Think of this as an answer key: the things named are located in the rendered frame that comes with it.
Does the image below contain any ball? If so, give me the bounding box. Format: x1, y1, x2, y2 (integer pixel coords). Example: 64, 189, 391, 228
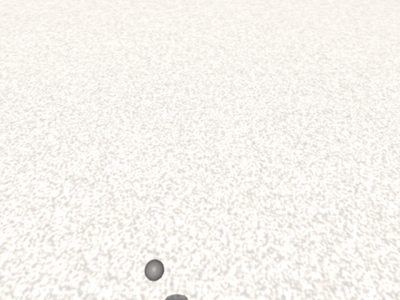
144, 259, 164, 281

